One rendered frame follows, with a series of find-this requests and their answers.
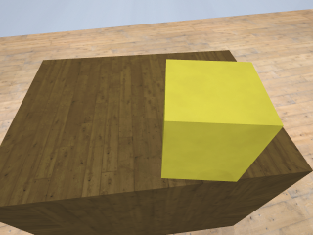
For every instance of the carton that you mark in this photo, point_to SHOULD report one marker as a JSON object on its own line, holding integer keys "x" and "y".
{"x": 217, "y": 119}

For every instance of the pedestal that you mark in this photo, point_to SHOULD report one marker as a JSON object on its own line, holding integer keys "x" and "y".
{"x": 83, "y": 156}

